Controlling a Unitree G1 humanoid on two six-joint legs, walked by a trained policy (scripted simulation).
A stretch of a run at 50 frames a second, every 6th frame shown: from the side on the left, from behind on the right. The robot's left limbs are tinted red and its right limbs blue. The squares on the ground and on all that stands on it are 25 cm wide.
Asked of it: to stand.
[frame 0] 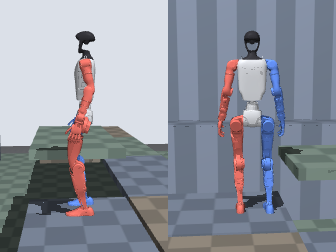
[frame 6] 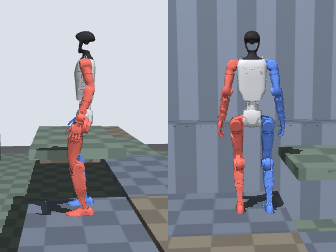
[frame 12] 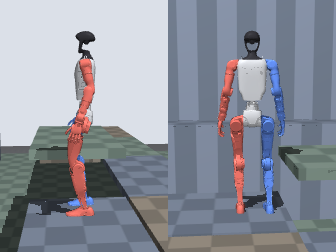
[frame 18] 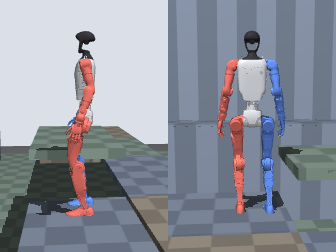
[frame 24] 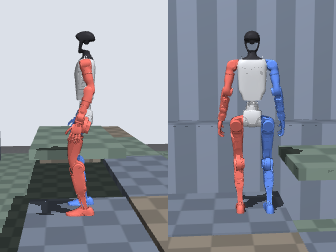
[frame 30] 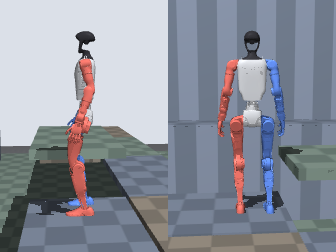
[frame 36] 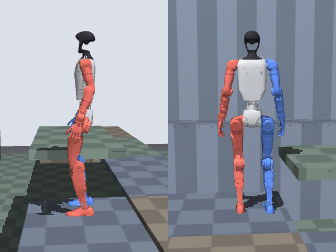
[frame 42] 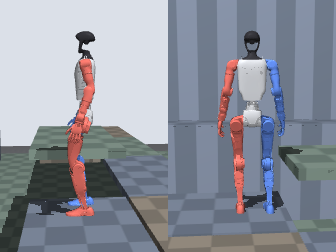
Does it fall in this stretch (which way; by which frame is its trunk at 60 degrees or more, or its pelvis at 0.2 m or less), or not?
no
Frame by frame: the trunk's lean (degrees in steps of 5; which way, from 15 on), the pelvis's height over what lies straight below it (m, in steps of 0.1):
0: 0, 0.8
6: 0, 0.8
12: 0, 0.8
18: 0, 0.8
24: 0, 0.8
30: 0, 0.8
36: 0, 0.8
42: 0, 0.8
